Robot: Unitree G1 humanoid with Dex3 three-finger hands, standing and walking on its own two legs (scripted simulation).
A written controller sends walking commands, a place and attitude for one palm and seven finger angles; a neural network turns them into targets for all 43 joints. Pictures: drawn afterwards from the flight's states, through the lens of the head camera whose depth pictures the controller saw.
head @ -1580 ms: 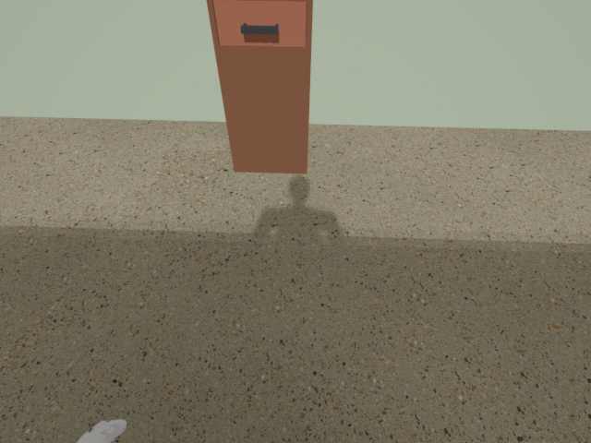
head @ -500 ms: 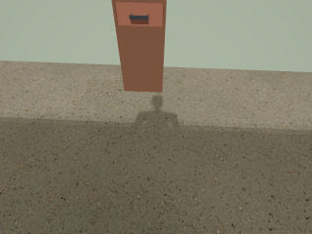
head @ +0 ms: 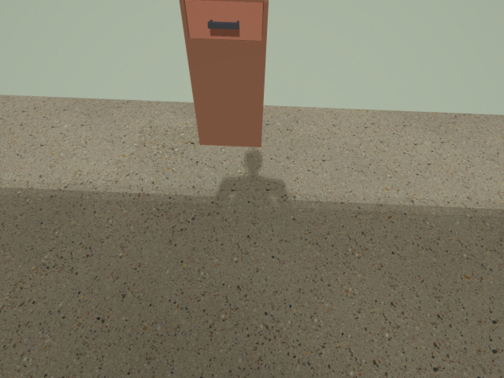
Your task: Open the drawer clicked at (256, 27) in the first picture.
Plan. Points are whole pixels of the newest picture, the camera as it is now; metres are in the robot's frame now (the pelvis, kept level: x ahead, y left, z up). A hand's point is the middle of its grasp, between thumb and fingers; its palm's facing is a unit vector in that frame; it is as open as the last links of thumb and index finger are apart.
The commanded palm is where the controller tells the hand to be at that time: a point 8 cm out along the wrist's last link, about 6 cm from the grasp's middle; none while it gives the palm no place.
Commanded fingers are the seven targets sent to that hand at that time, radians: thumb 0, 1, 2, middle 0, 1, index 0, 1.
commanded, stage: walk to a spot facing it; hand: left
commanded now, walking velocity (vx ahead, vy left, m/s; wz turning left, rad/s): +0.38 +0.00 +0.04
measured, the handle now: (224, 23) +1.50 +0.22 -0.04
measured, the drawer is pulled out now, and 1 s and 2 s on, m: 0.00 0.00 0.00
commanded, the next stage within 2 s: take the last steps up to it in 1.42 s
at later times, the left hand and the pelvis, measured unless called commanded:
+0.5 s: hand (159, 364) +0.18 +0.19 -0.18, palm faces -0.05 -0.99 -0.15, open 7.4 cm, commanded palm none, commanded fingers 0.00 0.90 0.90 -0.20 -0.30 -0.20 -0.30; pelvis +0.13 +0.01 -0.01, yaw -1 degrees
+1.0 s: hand (181, 298) +0.32 +0.18 -0.20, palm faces +0.12 -0.98 -0.15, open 7.3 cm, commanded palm none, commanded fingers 0.00 0.90 0.90 -0.20 -0.30 -0.20 -0.30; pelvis +0.36 +0.00 -0.02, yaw +3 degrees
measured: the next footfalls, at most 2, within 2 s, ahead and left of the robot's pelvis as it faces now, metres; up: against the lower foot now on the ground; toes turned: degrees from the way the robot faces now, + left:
right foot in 0.60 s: +0.32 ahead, -0.13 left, +0.00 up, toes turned -9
left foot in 1.02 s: +0.49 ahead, +0.12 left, +0.00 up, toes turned +12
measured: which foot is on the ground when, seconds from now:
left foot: down 0.00-0.62, up 0.64-1.00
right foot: down 0.00-0.26, up 0.28-0.58, down 0.60-1.00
